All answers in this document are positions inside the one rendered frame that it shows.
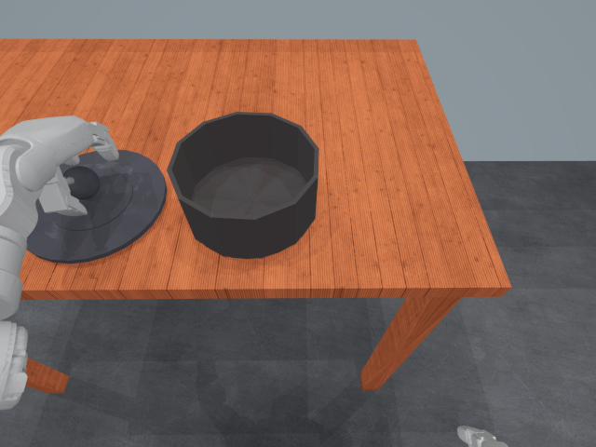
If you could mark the knob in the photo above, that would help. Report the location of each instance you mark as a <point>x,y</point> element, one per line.
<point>86,182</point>

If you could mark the pot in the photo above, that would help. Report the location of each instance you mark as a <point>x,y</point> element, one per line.
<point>247,183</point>

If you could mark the left robot upper arm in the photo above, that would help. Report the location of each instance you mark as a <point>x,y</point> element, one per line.
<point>13,360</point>

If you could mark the left robot forearm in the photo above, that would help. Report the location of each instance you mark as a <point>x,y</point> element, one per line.
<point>26,165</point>

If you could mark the left robot hand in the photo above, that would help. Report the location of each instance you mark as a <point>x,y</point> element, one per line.
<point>65,137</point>

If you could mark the table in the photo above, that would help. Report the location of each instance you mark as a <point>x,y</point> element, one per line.
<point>396,213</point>

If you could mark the lid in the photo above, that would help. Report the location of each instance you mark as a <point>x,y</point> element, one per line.
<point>132,195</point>

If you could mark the right robot hand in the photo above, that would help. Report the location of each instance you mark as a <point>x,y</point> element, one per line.
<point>478,438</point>

